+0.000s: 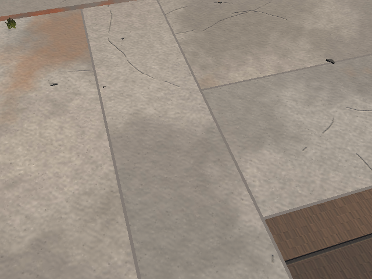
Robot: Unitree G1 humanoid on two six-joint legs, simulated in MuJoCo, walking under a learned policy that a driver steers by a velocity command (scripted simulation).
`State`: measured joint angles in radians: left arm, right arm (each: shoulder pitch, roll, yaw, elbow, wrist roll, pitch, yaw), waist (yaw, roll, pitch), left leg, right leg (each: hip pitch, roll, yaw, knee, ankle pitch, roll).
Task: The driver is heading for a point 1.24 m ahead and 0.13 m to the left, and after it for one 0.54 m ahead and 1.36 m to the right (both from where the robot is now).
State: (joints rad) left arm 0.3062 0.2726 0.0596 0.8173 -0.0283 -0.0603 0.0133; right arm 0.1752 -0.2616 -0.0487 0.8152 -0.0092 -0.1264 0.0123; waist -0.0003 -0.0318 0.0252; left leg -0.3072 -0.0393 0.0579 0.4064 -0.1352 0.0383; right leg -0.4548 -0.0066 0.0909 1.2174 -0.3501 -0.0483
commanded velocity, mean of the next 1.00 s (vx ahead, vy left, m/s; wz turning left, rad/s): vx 0.50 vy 0.00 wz -0.10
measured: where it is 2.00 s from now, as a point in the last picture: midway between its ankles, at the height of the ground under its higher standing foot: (208, 148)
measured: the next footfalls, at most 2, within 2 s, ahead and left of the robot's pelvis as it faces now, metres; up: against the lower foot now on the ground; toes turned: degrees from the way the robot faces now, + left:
right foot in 0.36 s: +0.35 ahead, -0.17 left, +0.00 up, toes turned -6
left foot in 0.92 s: +0.67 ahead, +0.04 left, +0.00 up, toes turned -1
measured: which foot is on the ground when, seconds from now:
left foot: down 0.00-0.36, up 0.38-0.90, down 0.92-1.00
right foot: up 0.00-0.34, down 0.36-0.92, up 0.94-1.00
